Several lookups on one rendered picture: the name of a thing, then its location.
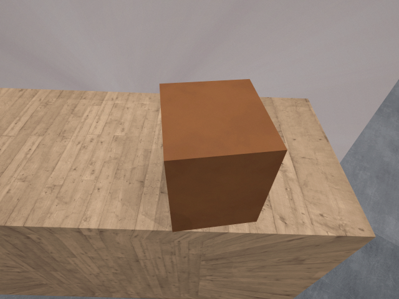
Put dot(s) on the carton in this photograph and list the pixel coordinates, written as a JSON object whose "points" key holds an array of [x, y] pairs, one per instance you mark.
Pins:
{"points": [[221, 152]]}

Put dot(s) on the pedestal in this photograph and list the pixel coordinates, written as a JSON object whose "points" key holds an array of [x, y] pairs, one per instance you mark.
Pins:
{"points": [[84, 209]]}

